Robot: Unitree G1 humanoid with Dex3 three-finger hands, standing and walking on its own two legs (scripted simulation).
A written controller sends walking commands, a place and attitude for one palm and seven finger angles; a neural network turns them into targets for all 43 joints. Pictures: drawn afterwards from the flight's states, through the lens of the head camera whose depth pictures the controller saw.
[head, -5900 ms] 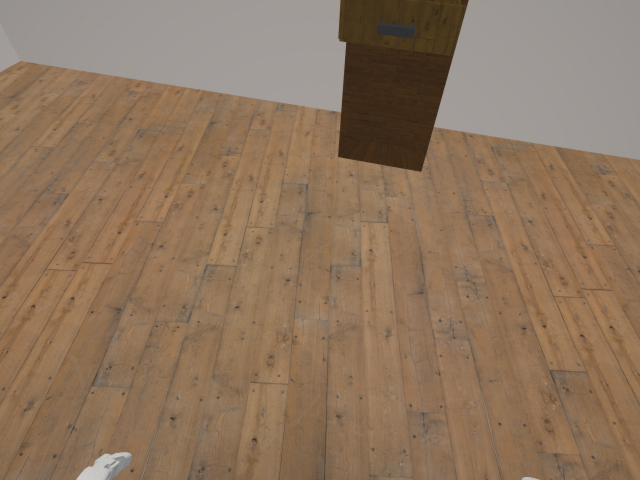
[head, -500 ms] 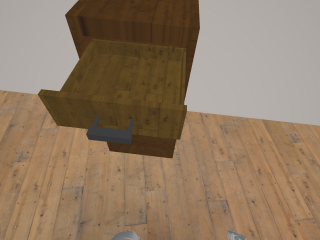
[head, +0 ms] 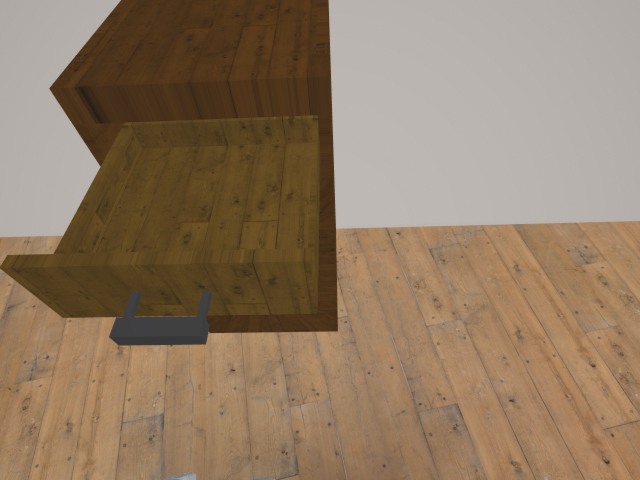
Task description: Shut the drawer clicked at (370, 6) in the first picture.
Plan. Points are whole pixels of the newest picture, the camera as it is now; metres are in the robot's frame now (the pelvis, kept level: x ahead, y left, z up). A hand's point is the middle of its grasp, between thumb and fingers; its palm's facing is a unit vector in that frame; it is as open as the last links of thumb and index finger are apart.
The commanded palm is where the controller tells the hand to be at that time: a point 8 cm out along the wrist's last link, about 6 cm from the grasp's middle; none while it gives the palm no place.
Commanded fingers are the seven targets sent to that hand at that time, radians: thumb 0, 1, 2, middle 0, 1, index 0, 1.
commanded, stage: come to a stop and stand still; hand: left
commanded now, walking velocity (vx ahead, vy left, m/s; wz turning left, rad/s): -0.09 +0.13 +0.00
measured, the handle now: (165, 314) +0.32 +0.22 +0.01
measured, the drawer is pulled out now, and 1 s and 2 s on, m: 0.30 0.30 0.30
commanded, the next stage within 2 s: look again from close up in 0.54 s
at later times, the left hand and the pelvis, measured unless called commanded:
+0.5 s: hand out of the picture -0.07 +0.23 -0.17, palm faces +0.06 -0.98 -0.18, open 7.4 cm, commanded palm none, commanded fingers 0.00 0.90 0.90 -0.20 -0.30 -0.20 -0.30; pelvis -0.06 +0.04 +0.01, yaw -1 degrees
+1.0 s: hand out of the picture -0.01 +0.18 -0.17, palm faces +0.01 -0.97 -0.24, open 7.3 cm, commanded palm none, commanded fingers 0.00 0.90 0.90 -0.20 -0.30 -0.20 -0.30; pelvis -0.04 +0.00 +0.00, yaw -1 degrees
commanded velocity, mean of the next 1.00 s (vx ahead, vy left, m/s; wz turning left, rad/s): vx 0.06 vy -0.03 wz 0.00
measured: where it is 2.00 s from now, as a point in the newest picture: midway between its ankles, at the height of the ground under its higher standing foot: outside the picture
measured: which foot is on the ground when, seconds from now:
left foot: up 0.00-0.26, down 0.28-1.00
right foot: down 0.00-0.30, up 0.32-0.66, down 0.68-1.00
